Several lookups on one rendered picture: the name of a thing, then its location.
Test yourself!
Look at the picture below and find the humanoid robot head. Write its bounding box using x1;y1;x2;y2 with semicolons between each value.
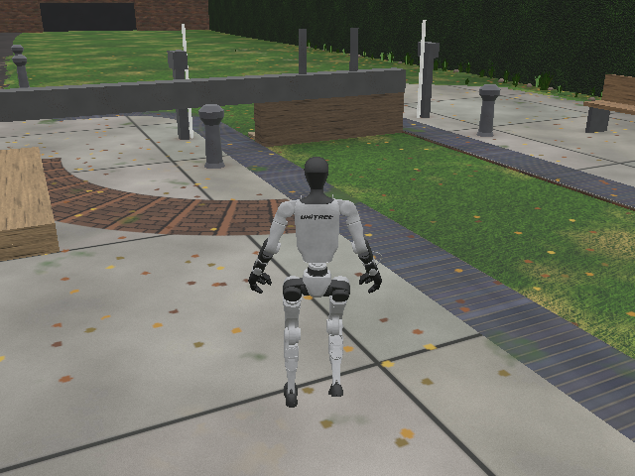
300;157;334;204

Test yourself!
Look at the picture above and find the right robot forearm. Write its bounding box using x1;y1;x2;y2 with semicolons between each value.
358;238;378;276

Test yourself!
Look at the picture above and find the left robot thigh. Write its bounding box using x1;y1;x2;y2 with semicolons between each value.
283;276;304;345

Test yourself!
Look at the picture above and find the robot right hand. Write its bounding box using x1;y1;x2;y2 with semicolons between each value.
359;271;382;293

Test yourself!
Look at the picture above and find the robot left hand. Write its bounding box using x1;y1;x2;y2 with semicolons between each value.
248;272;272;294

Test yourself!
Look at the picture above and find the right robot upper arm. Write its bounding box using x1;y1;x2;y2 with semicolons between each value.
337;199;368;254

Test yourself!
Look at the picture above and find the left robot forearm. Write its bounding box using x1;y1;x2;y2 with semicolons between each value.
252;238;274;276

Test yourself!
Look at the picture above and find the left robot upper arm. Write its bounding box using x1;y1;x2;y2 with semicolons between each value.
264;200;297;254

